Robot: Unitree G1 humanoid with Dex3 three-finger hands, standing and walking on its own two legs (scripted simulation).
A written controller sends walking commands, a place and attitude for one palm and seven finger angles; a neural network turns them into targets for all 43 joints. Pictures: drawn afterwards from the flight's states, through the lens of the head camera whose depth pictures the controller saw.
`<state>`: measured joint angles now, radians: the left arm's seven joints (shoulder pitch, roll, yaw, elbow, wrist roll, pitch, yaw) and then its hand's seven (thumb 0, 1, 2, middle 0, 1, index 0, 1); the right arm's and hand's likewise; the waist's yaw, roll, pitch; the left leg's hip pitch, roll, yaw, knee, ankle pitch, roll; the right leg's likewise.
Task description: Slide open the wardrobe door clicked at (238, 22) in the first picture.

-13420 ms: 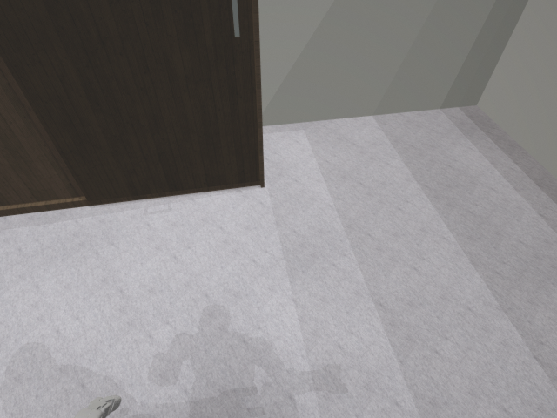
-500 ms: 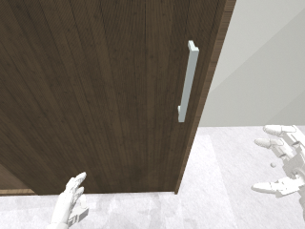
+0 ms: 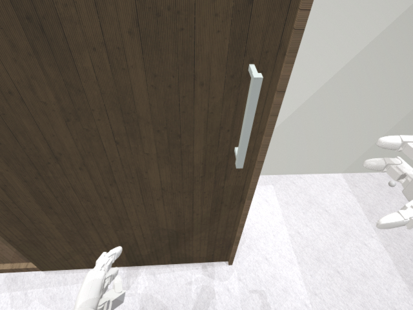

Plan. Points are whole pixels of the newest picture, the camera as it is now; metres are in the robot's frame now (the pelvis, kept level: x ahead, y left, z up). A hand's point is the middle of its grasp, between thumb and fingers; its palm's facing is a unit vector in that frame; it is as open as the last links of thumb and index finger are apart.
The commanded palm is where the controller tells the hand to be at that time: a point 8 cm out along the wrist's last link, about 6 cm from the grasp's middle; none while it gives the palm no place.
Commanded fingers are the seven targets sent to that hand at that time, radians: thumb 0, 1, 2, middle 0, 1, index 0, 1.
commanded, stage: raise the hand with hooked fingers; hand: right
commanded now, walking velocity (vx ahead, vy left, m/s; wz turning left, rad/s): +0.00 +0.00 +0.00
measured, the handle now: (245, 122) +0.46 -0.07 +0.14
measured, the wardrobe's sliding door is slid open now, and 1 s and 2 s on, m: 0.00 0.00 0.00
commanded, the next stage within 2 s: move the hooked fingers beside the handle in 0.42 s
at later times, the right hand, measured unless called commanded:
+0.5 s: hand (362, 184) +0.29 -0.25 +0.16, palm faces +0.00 +1.00 -0.07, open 14.0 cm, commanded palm +0.25 -0.29 +0.17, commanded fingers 0.00 0.50 -0.30 0.30 1.20 0.30 1.20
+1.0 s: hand (333, 170) +0.32 -0.21 +0.16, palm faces -0.04 +1.00 -0.04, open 14.0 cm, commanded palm +0.29 -0.26 +0.17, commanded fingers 0.00 0.50 -0.30 0.30 1.20 0.30 1.20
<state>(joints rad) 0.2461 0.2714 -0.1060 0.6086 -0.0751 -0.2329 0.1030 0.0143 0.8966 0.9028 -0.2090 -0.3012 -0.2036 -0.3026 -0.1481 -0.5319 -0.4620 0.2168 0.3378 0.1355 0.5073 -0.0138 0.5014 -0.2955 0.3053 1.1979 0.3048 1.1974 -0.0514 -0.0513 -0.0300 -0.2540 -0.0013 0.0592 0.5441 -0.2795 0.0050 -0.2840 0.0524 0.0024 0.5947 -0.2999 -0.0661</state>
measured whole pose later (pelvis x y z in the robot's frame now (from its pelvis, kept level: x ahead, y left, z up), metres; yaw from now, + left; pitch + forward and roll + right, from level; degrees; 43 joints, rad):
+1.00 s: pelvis +0.01 +0.01 +0.00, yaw +1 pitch +0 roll +1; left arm 0.23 0.26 -0.08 0.60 -0.07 -0.22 0.10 0.01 0.90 0.90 -0.21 -0.30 -0.20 -0.30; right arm -0.15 -0.39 -0.35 0.16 0.31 0.13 0.38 -0.02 0.50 -0.29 0.31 1.20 0.31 1.20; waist -0.03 -0.05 -0.04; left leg -0.27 -0.02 0.04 0.56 -0.30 0.02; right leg -0.28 0.04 -0.01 0.58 -0.31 -0.05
